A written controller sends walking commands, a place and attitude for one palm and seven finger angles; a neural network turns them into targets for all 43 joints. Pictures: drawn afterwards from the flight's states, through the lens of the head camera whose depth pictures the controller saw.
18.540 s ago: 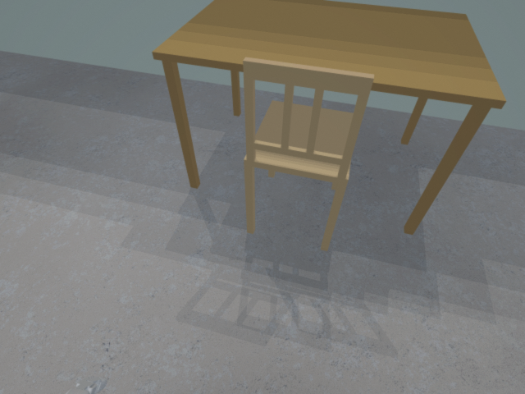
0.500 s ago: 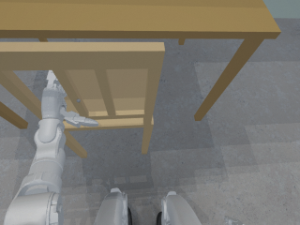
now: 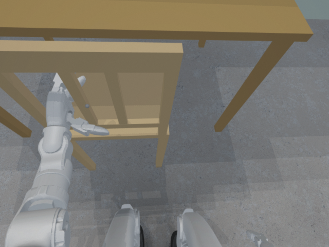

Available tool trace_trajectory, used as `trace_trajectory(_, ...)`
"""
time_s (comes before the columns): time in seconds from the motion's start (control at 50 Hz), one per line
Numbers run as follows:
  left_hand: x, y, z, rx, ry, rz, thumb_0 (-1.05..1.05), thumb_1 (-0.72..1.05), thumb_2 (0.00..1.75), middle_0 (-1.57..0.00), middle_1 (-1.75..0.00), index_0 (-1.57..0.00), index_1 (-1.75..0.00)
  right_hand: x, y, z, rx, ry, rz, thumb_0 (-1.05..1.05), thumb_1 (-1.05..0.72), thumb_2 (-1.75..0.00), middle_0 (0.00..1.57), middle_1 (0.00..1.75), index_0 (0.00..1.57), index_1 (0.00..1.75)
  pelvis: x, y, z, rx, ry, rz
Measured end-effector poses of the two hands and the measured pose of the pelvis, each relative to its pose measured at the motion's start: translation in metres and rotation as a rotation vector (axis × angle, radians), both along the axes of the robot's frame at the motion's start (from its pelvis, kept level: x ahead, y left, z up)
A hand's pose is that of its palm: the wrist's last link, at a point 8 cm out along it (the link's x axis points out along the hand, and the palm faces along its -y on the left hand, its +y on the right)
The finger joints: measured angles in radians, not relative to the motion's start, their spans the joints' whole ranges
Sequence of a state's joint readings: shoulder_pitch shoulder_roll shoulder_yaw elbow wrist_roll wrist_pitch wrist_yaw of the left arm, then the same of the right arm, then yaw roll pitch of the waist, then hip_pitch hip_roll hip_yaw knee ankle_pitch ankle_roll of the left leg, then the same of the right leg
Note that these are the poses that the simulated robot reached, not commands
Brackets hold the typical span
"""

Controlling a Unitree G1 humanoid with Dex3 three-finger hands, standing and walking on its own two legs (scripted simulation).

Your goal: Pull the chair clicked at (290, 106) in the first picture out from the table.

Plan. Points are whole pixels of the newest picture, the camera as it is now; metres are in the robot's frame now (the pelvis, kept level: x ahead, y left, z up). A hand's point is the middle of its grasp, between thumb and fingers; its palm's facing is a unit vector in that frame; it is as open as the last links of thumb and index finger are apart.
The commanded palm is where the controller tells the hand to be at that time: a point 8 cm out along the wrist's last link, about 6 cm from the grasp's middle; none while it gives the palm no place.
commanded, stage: hook a spindle and tug to test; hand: left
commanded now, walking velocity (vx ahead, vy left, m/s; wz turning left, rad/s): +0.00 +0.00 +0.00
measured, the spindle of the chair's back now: (81, 100) +0.46 +0.20 +0.01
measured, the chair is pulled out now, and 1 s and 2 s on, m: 0.00 0.02 0.10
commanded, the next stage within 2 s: step backward, pulling the chair out in 1.20 s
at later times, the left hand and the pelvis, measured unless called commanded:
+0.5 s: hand (88, 106) +0.44 +0.18 +0.02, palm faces +0.06 -1.00 -0.03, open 7.0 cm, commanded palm +0.41 +0.22 +0.02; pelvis +0.00 +0.00 +0.00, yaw +0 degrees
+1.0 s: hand (87, 114) +0.42 +0.18 +0.02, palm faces +0.05 -1.00 -0.02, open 5.4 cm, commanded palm +0.38 +0.22 +0.02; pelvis +0.02 +0.01 +0.01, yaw -1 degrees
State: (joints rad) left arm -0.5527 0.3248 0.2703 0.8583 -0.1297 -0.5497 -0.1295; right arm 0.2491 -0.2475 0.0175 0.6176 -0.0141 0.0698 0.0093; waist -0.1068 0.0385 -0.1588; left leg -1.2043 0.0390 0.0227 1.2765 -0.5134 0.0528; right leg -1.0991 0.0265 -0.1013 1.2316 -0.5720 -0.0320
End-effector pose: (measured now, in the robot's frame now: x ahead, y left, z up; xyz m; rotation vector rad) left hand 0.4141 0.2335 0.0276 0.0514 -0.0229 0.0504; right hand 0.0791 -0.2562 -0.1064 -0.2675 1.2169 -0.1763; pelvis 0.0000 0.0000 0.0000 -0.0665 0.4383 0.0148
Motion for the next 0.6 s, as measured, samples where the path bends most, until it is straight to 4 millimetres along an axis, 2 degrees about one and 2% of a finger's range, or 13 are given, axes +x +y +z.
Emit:
trace_trajectory(0.14,0.0002,-0.005,-0.005,-0.021,0.048,-0.007,-0.02,-0.42,0.34,-0.3,-0.82,-0.3,-0.82,-0.0035,0.0012,0.0013,0.008,0.006,-0.016,0.01,-0.91,-0.9,0.2,0.3,0.2,0.3,0.0016,0.0003,0.0021,0.002,-0.001,-0.002)
trace_trajectory(0.32,-0.0009,-0.0037,-0.003,-0.009,0.021,0.014,-0.01,-0.05,0.49,-0.44,-1.26,-0.43,-1.26,-0.0047,0.0013,0.0019,0.006,0.004,-0.017,0.01,-0.91,-0.9,0.2,0.3,0.2,0.3,0.0018,0.001,0.0019,0.003,-0.001,-0.006)
trace_trajectory(0.44,-0.0017,-0.003,-0.0018,-0.012,0.032,0.012,-0.01,0.26,0.63,-0.48,-1.39,-0.45,-1.39,-0.0033,0.0028,0.0026,0.012,0.002,-0.018,0.01,-0.91,-0.9,0.2,0.3,0.2,0.3,0.0029,0.0025,0.0035,0.002,-0.003,-0.005)
trace_trajectory(0.6,-0.0027,-0.003,-0.0014,-0.019,0.03,0.016,0.0,0.67,0.81,-0.49,-1.44,-0.44,-1.44,0.0018,0.0049,0.0049,0.015,-0.007,-0.017,0.01,-0.91,-0.9,0.2,0.3,0.2,0.3,0.0057,0.004,0.0053,0.003,-0.003,-0.009)
